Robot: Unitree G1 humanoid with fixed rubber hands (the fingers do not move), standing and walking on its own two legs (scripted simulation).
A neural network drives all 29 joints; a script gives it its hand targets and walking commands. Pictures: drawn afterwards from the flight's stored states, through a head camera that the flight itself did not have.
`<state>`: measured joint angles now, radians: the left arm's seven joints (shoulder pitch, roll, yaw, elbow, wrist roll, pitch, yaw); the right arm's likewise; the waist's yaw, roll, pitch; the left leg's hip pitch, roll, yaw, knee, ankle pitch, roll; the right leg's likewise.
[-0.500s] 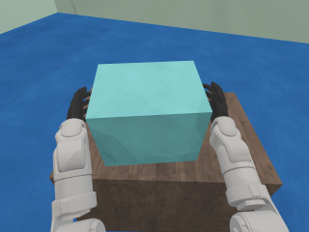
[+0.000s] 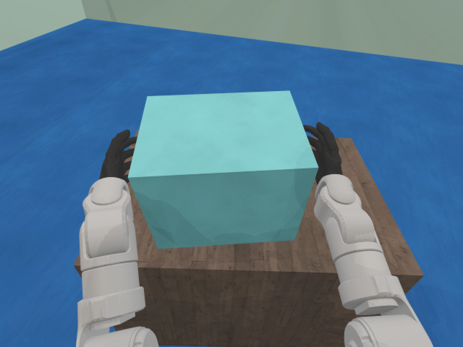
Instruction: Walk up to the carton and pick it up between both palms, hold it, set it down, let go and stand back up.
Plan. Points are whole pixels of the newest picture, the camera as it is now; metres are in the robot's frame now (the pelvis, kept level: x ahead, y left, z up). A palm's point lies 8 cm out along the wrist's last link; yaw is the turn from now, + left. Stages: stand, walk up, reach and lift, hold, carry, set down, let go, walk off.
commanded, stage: hold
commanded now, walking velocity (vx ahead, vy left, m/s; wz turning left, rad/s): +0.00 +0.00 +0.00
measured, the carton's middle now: (223, 170) +0.40 +0.01 +0.14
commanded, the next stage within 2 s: set down in 0.10 s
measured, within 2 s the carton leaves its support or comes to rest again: neither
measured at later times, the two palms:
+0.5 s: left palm (115, 186) +0.36 +0.19 +0.15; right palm (319, 169) +0.37 -0.16 +0.16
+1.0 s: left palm (131, 199) +0.38 +0.17 +0.10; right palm (317, 184) +0.38 -0.17 +0.12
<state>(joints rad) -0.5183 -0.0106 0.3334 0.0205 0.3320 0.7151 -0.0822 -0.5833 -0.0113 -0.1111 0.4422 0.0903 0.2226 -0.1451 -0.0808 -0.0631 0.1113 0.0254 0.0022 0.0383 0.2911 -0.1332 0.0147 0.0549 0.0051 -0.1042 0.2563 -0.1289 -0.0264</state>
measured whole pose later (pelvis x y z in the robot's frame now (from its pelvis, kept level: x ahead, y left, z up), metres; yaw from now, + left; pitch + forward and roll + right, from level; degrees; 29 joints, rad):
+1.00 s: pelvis +0.03 +0.00 +0.00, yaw +0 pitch -6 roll +0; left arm -0.38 -0.05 0.30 0.21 0.30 0.35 -0.05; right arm -0.44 0.00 -0.14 0.57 0.00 -0.15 -0.11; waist -0.05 -0.06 0.09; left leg -0.01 0.01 0.04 0.28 -0.17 0.01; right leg 0.03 0.01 -0.11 0.24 -0.16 -0.03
